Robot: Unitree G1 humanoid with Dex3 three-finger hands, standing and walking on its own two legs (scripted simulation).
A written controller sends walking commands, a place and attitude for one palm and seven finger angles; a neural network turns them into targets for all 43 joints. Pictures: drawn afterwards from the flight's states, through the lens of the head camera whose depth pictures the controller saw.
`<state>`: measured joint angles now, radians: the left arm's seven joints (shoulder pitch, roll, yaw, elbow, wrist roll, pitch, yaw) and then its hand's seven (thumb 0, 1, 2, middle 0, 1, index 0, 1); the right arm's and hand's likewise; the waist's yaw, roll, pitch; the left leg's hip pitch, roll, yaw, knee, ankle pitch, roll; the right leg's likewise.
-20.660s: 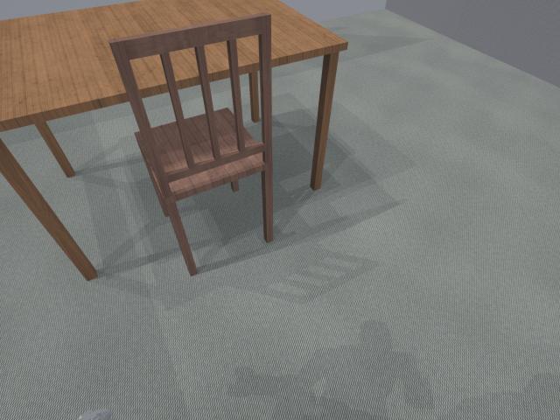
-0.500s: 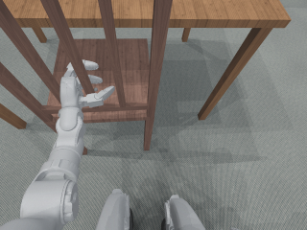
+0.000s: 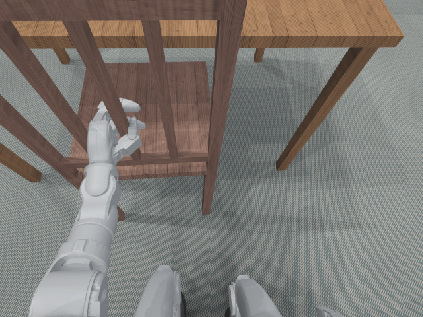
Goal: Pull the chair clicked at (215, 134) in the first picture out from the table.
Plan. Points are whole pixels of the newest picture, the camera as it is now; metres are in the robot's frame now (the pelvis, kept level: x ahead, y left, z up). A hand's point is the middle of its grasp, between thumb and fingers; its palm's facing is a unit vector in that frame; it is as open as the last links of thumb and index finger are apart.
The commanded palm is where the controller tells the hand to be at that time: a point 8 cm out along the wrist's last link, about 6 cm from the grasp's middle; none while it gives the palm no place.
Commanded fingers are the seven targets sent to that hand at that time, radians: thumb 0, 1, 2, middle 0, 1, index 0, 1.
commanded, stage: hook a spindle and tug to test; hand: left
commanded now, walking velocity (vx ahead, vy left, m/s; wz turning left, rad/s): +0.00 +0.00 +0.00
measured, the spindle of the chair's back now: (116, 110) +0.47 +0.16 +0.07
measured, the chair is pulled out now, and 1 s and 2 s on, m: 0.01 0.10 0.22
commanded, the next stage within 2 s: step backward, pulling the chair out in 0.30 s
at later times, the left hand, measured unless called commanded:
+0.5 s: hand (136, 150) +0.41 +0.13 +0.03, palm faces +0.04 -0.99 -0.13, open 5.2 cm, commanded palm +0.38 +0.18 +0.02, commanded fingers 0.00 0.90 0.90 -0.50 -1.45 -0.50 -1.45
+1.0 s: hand (133, 175) +0.36 +0.13 +0.04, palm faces -0.01 -0.99 -0.14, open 5.1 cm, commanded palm +0.34 +0.18 +0.04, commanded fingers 0.00 0.90 0.90 -0.50 -1.45 -0.50 -1.45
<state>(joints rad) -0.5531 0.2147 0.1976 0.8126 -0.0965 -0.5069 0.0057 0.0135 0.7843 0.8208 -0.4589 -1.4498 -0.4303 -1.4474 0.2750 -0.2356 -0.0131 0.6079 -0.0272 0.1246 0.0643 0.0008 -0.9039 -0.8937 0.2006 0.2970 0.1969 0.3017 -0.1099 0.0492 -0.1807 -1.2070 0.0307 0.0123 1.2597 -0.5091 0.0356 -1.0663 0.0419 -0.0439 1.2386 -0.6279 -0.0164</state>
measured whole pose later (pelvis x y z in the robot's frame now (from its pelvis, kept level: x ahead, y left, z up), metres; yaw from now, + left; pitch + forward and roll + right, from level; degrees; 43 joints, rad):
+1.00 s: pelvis -0.02 +0.01 +0.10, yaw -1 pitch +7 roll -1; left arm -0.52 0.18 0.06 1.01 -0.08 -0.19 0.07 0.05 0.73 0.83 -0.35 -1.20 -0.49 -1.45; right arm 0.24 -0.23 -0.01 0.67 0.03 0.08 -0.09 0.00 -0.90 -0.89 0.20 0.30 0.20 0.30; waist -0.08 0.03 0.08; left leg -0.54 0.01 0.08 0.63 -0.23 0.05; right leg -0.45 0.02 0.02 0.65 -0.33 0.01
